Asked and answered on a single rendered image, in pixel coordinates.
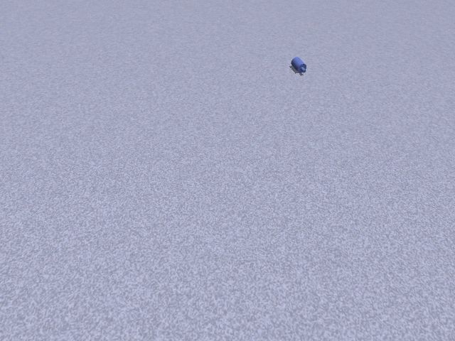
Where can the bottle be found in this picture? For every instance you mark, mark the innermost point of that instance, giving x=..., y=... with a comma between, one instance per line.
x=298, y=64

